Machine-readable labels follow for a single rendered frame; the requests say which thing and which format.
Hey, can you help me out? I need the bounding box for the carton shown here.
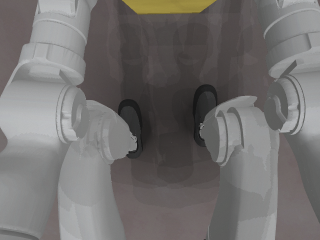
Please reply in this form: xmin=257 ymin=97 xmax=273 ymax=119
xmin=122 ymin=0 xmax=217 ymax=15

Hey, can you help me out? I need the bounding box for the robot left forearm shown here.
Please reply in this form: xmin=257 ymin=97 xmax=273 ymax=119
xmin=0 ymin=0 xmax=97 ymax=131

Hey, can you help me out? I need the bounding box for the robot left foot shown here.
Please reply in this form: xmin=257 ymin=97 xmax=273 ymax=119
xmin=118 ymin=99 xmax=143 ymax=159

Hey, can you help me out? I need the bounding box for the robot foot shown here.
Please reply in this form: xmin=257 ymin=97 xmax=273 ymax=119
xmin=118 ymin=99 xmax=143 ymax=159
xmin=192 ymin=84 xmax=218 ymax=147

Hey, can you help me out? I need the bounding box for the left robot upper arm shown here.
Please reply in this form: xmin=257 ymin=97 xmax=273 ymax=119
xmin=0 ymin=79 xmax=90 ymax=240

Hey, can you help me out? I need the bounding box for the robot right forearm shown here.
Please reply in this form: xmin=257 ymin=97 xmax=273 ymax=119
xmin=254 ymin=0 xmax=320 ymax=79

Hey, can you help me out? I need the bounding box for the right robot upper arm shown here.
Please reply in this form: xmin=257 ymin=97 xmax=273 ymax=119
xmin=263 ymin=70 xmax=320 ymax=224

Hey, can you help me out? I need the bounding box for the robot right foot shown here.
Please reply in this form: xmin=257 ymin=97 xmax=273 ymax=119
xmin=192 ymin=84 xmax=218 ymax=147

